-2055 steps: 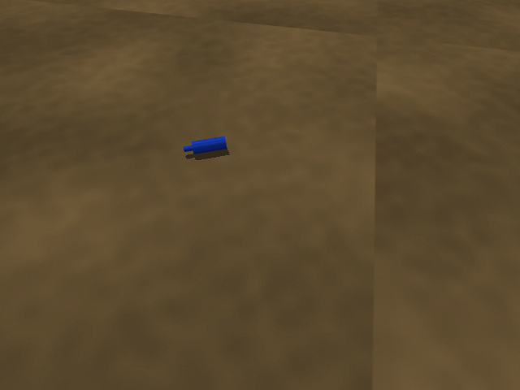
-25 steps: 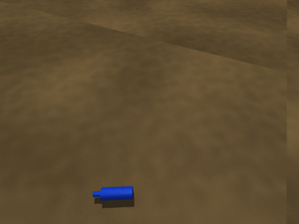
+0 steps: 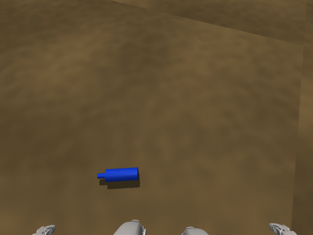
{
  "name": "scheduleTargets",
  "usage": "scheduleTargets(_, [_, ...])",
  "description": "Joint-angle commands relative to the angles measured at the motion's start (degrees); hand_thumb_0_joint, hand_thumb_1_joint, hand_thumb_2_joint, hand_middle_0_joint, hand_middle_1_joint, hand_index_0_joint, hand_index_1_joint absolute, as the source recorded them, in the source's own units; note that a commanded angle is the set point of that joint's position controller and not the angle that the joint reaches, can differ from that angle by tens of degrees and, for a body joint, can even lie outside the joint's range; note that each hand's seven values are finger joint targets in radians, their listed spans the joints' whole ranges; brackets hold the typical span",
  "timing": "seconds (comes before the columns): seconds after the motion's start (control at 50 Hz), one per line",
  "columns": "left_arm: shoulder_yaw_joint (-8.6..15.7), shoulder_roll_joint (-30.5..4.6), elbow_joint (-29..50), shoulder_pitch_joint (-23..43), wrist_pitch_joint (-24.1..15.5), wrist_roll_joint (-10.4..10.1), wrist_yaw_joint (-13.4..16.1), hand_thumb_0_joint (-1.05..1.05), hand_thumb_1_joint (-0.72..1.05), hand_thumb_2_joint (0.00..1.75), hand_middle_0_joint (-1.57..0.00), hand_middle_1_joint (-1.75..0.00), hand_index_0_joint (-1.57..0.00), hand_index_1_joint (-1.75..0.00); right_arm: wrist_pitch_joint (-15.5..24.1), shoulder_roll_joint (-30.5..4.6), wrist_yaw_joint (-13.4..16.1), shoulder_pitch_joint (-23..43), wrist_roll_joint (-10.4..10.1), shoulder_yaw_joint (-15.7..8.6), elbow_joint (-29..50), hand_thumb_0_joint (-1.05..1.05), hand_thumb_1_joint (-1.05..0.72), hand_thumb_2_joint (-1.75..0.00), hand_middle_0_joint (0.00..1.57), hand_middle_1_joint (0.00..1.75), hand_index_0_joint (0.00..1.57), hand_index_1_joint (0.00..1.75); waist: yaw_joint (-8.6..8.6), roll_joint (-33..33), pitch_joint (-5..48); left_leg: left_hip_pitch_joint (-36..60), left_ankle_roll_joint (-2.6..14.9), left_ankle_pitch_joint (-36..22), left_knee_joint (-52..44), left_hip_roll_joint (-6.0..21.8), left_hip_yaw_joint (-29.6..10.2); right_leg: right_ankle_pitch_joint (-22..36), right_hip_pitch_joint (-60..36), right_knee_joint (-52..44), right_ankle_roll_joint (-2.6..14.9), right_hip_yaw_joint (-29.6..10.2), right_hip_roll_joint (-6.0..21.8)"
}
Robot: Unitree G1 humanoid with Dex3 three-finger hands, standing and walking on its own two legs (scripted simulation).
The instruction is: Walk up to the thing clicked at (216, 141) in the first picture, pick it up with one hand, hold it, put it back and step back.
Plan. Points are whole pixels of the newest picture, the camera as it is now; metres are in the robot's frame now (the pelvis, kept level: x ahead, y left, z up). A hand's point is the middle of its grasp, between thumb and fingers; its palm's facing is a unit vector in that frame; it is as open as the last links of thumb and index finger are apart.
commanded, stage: step back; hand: left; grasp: from above
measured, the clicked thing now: (117, 174) +0.50 +0.27 -0.72
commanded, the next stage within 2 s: none
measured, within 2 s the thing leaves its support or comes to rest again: neither
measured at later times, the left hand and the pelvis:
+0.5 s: hand out of the picture +0.02 +0.30 -0.15, palm faces -0.07 -0.92 -0.38, open 7.4 cm; pelvis -0.10 +0.03 +0.00, yaw -2 degrees
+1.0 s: hand out of the picture -0.09 +0.30 -0.15, palm faces -0.02 -0.93 -0.36, open 7.4 cm; pelvis -0.23 +0.04 +0.00, yaw +0 degrees
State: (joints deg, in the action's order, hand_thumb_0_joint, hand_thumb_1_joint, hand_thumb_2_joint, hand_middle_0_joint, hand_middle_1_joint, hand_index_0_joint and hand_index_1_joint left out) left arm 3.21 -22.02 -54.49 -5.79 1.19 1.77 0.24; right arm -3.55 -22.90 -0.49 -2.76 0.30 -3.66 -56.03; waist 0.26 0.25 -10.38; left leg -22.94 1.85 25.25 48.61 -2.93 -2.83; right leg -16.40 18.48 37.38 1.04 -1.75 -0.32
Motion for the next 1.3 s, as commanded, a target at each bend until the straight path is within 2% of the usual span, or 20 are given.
scheduleTargets(0.0, [3.96, -15.48, 8.62, 5.61, -1.22, 0.64, 1.99, 0.00, 0.90, 0.90, -0.20, -0.30, -0.20, -0.30, 0.53, -10.14, 0.45, -6.84, -1.10, -2.66, 3.97, 0.00, -0.90, -0.90, 0.20, 0.30, 0.20, 0.30, 1.21, -7.12, 11.23, 1.78, -0.85, 4.78, 20.65, -2.30, -5.91, 18.38, 1.19, -16.13, 14.60, -16.55, 17.23])
scheduleTargets(0.1, [4.32, -14.28, 10.35, 1.33, -0.20, 0.75, 2.13, 0.00, 0.90, 0.90, -0.20, -0.30, -0.20, -0.30, 1.44, -9.63, 0.95, -8.13, 0.26, -1.88, 5.46, 0.00, -0.90, -0.90, 0.20, 0.30, 0.20, 0.30, -1.10, -10.44, 14.62, 1.20, -1.62, 4.00, -7.79, 2.59, -1.66, 24.43, -13.27, -8.42, 10.21, -12.81, 14.70])
scheduleTargets(0.16, [3.51, -13.15, 11.15, 0.30, 1.24, -0.91, 1.29, 0.00, 0.90, 0.90, -0.20, -0.30, -0.20, -0.30, 2.57, -10.13, 1.23, -10.66, 2.18, -2.85, 4.31, 0.00, -0.90, -0.90, 0.20, 0.30, 0.20, 0.30, 0.51, -5.15, 14.20, 13.60, -0.86, -17.35, -27.36, 3.36, -0.53, 19.14, -4.85, 0.61, 4.75, -7.70, 8.50])
scheduleTargets(0.2, [3.49, -11.16, 12.32, 2.37, 1.32, -1.02, 1.95, 0.00, 0.90, 0.90, -0.20, -0.30, -0.20, -0.30, 2.70, -20.33, 0.70, -7.53, 2.21, -4.88, 6.56, 0.00, -0.90, -0.90, 0.20, 0.30, 0.20, 0.30, 2.40, 13.72, 12.21, 11.56, 11.43, -33.69, -29.80, 23.84, -23.89, -20.63, 8.54, 18.39, -0.48, -5.19, -6.76])
scheduleTargets(0.22, [3.81, -11.65, 12.37, 4.85, 1.15, 0.01, 2.52, 0.00, 0.90, 0.90, -0.20, -0.30, -0.20, -0.30, 3.00, -20.24, 0.87, -6.78, 2.03, -4.99, 7.21, 0.00, -0.90, -0.90, 0.20, 0.30, 0.20, 0.30, 3.52, 12.79, 10.80, 7.27, 15.35, -34.05, -30.65, 26.58, -27.12, -22.55, 8.08, 27.17, -0.69, -9.55, -6.39])
scheduleTargets(0.28, [4.04, -10.68, 10.04, -1.31, 0.95, -1.58, 1.96, 0.00, 0.90, 0.90, -0.20, -0.30, -0.20, -0.30, 3.39, -12.96, 1.98, -1.43, 1.86, -2.75, 8.51, 0.00, -0.90, -0.90, 0.20, 0.30, 0.20, 0.30, -1.76, 7.62, 10.12, 14.32, 9.48, -42.65, -22.75, 16.11, -10.44, -12.79, 12.69, 33.67, 0.09, -10.22, -6.07])
scheduleTargets(0.42, [4.09, -9.72, 12.59, -0.43, 0.12, -0.64, 1.15, 0.00, 0.90, 0.90, -0.20, -0.30, -0.20, -0.30, 3.26, -13.39, 2.73, -8.94, 1.09, -3.37, 9.42, 0.00, -0.90, -0.90, 0.20, 0.30, 0.20, 0.30, 2.55, 7.21, 12.32, 23.69, 12.85, -46.37, -18.25, 18.31, -10.65, -13.73, 11.10, 17.57, -2.51, -5.63, -3.65])
scheduleTargets(0.54, [4.63, -10.30, 8.47, -8.76, -0.99, 0.50, 0.93, 0.00, 0.90, 0.90, -0.20, -0.30, -0.20, -0.30, 2.03, -12.27, 1.92, -4.29, -0.28, -2.51, 11.62, 0.00, -0.90, -0.90, 0.20, 0.30, 0.20, 0.30, -1.36, 6.04, 15.58, 8.56, 5.76, -27.82, -11.77, 13.84, -6.56, 8.84, -12.01, -13.98, 0.76, -1.40, -0.60])
scheduleTargets(0.56, [5.65, -14.33, 9.12, -8.81, -1.44, 1.11, 0.97, 0.00, 0.90, 0.90, -0.20, -0.30, -0.20, -0.30, 1.96, -10.20, 1.73, -4.95, -0.63, -1.75, 12.16, 0.00, -0.90, -0.90, 0.20, 0.30, 0.20, 0.30, -1.05, -3.93, 15.16, -1.77, 1.95, -15.60, -5.14, 8.11, -4.43, 14.16, -15.94, -14.30, 3.48, -15.35, 7.92])
scheduleTargets(0.58, [6.37, -19.58, 10.35, -5.27, -1.06, 0.15, 0.75, 0.00, 0.90, 0.90, -0.20, -0.30, -0.20, -0.30, 1.71, -8.92, 2.32, -1.68, -0.96, -1.71, 12.74, 0.00, -0.90, -0.90, 0.20, 0.30, 0.20, 0.30, -2.79, -16.66, 12.34, -3.26, -1.10, 6.97, 7.54, -2.09, 0.80, 21.89, -6.54, -17.46, 14.81, -27.74, 19.91])
scheduleTargets(0.6, [6.45, -19.69, 12.33, -3.38, -1.53, 0.79, 0.72, 0.00, 0.90, 0.90, -0.20, -0.30, -0.20, -0.30, 1.24, -10.84, 2.71, -2.44, -0.47, -2.60, 11.74, 0.00, -0.90, -0.90, 0.20, 0.30, 0.20, 0.30, -2.66, -14.38, 10.15, -1.02, -1.86, 13.22, 18.51, -1.26, -5.47, 25.04, -0.39, -17.25, 17.74, -31.25, 23.11])
scheduleTargets(0.68, [4.94, -13.13, 14.17, 0.98, -1.00, 0.17, 1.52, 0.00, 0.90, 0.90, -0.20, -0.30, -0.20, -0.30, 2.04, -10.50, 2.68, -8.33, -1.12, -1.66, 9.23, 0.00, -0.90, -0.90, 0.20, 0.30, 0.20, 0.30, 0.03, -8.36, 10.81, -2.79, -2.81, 4.80, 20.96, -3.42, -5.55, 31.64, -5.54, -10.34, 11.72, -12.41, 12.38])
scheduleTargets(0.8, [4.64, -12.44, 15.28, -3.09, 0.04, 0.18, 1.85, 0.00, 0.90, 0.90, -0.20, -0.30, -0.20, -0.30, 2.67, -9.48, 2.56, -8.50, 0.02, -1.38, 10.21, 0.00, -0.90, -0.90, 0.20, 0.30, 0.20, 0.30, -2.08, -12.04, 13.83, -0.75, -2.72, 4.95, -4.77, 1.29, -0.42, 31.25, -14.74, -7.16, 11.73, -13.44, 13.60])
scheduleTargets(0.86, [3.95, -12.68, 16.28, -0.46, 1.21, -0.80, 1.22, 0.00, 0.90, 0.90, -0.20, -0.30, -0.20, -0.30, 3.47, -9.37, 2.11, -13.06, 1.21, -2.48, 8.18, 0.00, -0.90, -0.90, 0.20, 0.30, 0.20, 0.30, 1.01, -8.11, 15.01, 10.92, -1.17, -14.96, -26.84, 1.57, 2.51, 22.96, -8.54, -0.55, 6.72, -10.10, 10.09])
scheduleTargets(0.88, [3.41, -10.44, 16.31, -2.82, 1.48, -0.84, 0.92, 0.00, 0.90, 0.90, -0.20, -0.30, -0.20, -0.30, 3.91, -12.36, 2.02, -11.48, 1.99, -3.41, 8.90, 0.00, -0.90, -0.90, 0.20, 0.30, 0.20, 0.30, -0.37, -0.04, 15.26, 16.36, 1.34, -19.62, -27.76, 9.30, -9.30, 11.52, 0.20, 4.09, 3.43, -7.76, 5.46])
scheduleTargets(0.9, [3.18, -9.74, 17.09, -1.30, 1.22, -1.09, 1.12, 0.00, 0.90, 0.90, -0.20, -0.30, -0.20, -0.30, 3.74, -19.67, 1.38, -8.53, 2.10, -4.76, 10.20, 0.00, -0.90, -0.90, 0.20, 0.30, 0.20, 0.30, 0.29, 13.84, 13.50, 15.68, 9.22, -27.36, -29.82, 22.35, -24.97, -12.01, 10.29, 12.91, 0.58, -1.63, -5.26])
scheduleTargets(0.92, [4.54, -11.85, 16.58, 2.87, 1.23, -0.19, 1.99, 0.00, 0.90, 0.90, -0.20, -0.30, -0.20, -0.30, 3.83, -20.88, 1.32, -9.00, 2.05, -5.17, 10.83, 0.00, -0.90, -0.90, 0.20, 0.30, 0.20, 0.30, 3.80, 12.34, 12.41, 7.16, 15.39, -30.24, -30.31, 27.40, -29.80, -22.39, 6.75, 24.99, -0.10, -8.28, -5.46])
scheduleTargets(0.98, [4.70, -10.83, 13.13, -2.45, 1.54, -1.30, 1.74, 0.00, 0.90, 0.90, -0.20, -0.30, -0.20, -0.30, 4.15, -13.79, 2.18, -2.76, 1.99, -2.95, 11.22, 0.00, -0.90, -0.90, 0.20, 0.30, 0.20, 0.30, -1.94, 5.33, 9.63, 8.95, 9.88, -35.74, -25.86, 18.18, -13.79, -14.20, 10.34, 36.08, 0.44, -11.47, -6.54])
scheduleTargets(1.18, [4.54, -10.37, 12.59, -5.72, 1.20, -0.40, 0.42, 0.00, 0.90, 0.90, -0.20, -0.30, -0.20, -0.30, 3.60, -14.18, 2.44, -6.98, 1.58, -3.94, 12.89, 0.00, -0.90, -0.90, 0.20, 0.30, 0.20, 0.30, 1.46, 10.17, 13.82, 18.30, 12.91, -29.71, -22.84, 19.39, -10.85, -13.82, 6.18, 16.60, -3.34, -4.95, -1.86])
scheduleTargets(1.28, [4.93, -10.29, 6.47, -16.06, 0.83, -0.34, -0.40, 0.00, 0.90, 0.90, -0.20, -0.30, -0.20, -0.30, 1.77, -15.99, 1.77, -2.87, 1.22, -3.75, 14.09, 0.00, -0.90, -0.90, 0.20, 0.30, 0.20, 0.30, -2.90, 11.36, 16.49, 5.84, 7.21, -18.05, -20.13, 15.91, -7.53, -1.95, -11.48, -9.85, 0.37, 2.85, -0.92])
